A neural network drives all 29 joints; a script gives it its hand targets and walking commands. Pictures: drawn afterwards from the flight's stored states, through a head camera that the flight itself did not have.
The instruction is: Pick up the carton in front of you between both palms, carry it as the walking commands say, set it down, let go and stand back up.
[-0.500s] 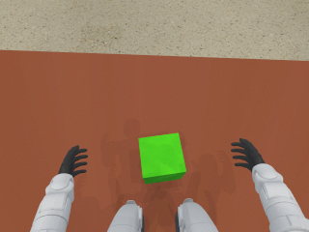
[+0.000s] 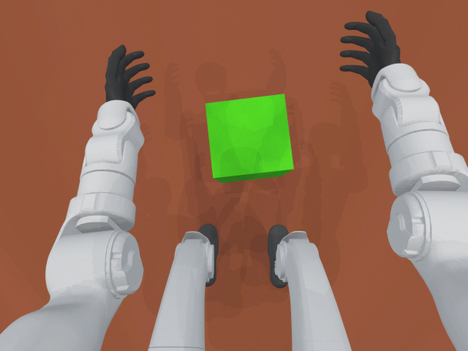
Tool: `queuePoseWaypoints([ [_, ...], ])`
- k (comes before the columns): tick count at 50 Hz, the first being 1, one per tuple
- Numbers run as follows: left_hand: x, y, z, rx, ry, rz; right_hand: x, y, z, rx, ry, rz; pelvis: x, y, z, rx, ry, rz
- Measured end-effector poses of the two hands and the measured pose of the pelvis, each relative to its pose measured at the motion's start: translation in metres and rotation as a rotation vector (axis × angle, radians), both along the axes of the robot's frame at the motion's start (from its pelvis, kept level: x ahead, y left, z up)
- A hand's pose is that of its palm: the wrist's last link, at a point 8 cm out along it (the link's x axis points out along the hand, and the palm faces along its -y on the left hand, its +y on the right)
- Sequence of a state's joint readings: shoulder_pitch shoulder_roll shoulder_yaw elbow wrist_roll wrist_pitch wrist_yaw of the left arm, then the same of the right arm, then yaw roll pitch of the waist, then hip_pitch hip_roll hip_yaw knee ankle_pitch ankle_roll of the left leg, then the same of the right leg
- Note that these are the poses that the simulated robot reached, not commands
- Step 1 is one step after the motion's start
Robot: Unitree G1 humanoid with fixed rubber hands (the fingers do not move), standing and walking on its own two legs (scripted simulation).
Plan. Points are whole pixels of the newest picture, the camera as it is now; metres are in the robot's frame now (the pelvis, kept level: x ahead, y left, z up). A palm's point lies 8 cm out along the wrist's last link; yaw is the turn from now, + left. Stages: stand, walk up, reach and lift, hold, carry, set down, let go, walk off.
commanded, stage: reach and lift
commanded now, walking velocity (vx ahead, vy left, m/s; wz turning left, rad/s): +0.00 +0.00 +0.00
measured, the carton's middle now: (248, 144) +0.49 +0.00 -0.51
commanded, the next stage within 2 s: none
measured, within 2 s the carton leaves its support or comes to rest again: leaves its support in 1.74 s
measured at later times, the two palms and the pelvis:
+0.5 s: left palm (163, 137) +0.48 +0.20 -0.31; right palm (328, 121) +0.51 -0.19 -0.32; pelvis +0.00 +0.01 -0.15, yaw +2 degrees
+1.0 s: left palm (177, 140) +0.49 +0.20 -0.44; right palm (307, 133) +0.51 -0.17 -0.46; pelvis -0.03 +0.01 -0.27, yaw +2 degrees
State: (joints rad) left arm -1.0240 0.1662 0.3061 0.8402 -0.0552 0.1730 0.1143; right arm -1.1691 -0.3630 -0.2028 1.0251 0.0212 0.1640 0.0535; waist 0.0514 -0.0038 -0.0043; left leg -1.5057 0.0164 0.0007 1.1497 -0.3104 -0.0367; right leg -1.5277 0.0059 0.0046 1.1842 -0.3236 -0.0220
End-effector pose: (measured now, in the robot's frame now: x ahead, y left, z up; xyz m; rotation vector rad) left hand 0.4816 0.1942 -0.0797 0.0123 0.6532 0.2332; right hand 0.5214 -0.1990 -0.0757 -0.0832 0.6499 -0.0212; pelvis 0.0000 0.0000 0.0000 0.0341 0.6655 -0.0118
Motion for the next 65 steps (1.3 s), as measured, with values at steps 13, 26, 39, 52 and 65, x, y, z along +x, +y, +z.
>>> queuePoseWaypoints([
  [13,0.004,-0.005,-0.095,0.01,0.054,-0.004,0.0,0.005,-0.101,-0.004,0.058,-0.028,0.015,0.001,-0.046,0.004,0.175,0.001],
  [26,-0.007,0.006,-0.243,0.001,0.047,-0.002,-0.015,0.009,-0.25,-0.023,0.038,-0.05,0.001,0.011,-0.163,0.01,0.208,0.018],
  [39,-0.005,-0.007,-0.324,-0.013,0.092,-0.024,-0.015,0.01,-0.326,-0.013,0.082,-0.075,-0.031,0.015,-0.238,0.005,0.054,0.025],
  [52,0.015,0.001,-0.368,0.011,0.102,-0.033,-0.01,0.029,-0.39,-0.001,0.072,-0.045,-0.028,0.011,-0.273,0.006,-0.016,0.034],
  [65,0.008,-0.013,-0.357,-0.025,0.104,-0.043,-0.01,0.033,-0.36,-0.002,0.089,-0.042,-0.019,0.012,-0.265,0.0,0.012,0.025],
])
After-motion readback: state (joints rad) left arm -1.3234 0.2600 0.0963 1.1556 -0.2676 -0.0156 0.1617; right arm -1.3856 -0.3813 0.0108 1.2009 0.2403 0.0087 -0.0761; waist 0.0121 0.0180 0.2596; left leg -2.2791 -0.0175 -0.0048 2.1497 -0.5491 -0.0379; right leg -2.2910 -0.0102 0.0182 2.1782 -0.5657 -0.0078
